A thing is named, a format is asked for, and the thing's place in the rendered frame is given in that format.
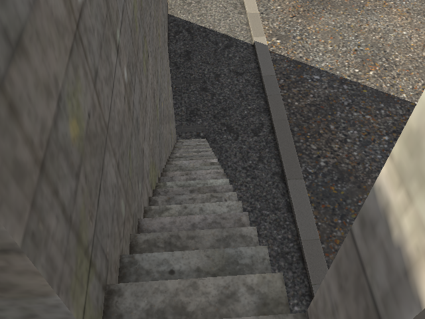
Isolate stairs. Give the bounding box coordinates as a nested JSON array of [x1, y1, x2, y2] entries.
[[102, 138, 290, 319]]

